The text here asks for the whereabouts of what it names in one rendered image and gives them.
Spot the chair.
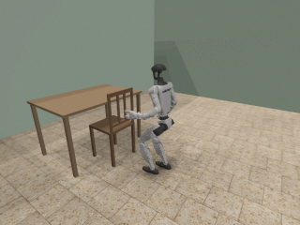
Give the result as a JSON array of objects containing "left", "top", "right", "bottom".
[{"left": 89, "top": 87, "right": 136, "bottom": 167}]

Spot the right robot upper arm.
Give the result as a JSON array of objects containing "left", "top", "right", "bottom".
[{"left": 167, "top": 82, "right": 177, "bottom": 106}]

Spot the robot right forearm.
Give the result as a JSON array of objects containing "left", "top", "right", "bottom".
[{"left": 166, "top": 104, "right": 176, "bottom": 114}]

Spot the left robot foot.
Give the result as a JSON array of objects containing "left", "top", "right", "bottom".
[{"left": 142, "top": 166, "right": 158, "bottom": 175}]

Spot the robot left hand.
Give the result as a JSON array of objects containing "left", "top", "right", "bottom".
[{"left": 124, "top": 110, "right": 140, "bottom": 120}]

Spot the table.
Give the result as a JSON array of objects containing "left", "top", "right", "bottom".
[{"left": 26, "top": 83, "right": 143, "bottom": 178}]

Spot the robot torso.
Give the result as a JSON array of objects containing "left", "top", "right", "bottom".
[{"left": 153, "top": 81, "right": 173, "bottom": 131}]

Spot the robot left forearm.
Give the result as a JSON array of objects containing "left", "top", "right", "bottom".
[{"left": 135, "top": 107, "right": 159, "bottom": 120}]

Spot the left robot upper arm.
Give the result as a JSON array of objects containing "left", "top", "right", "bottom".
[{"left": 148, "top": 85, "right": 161, "bottom": 114}]

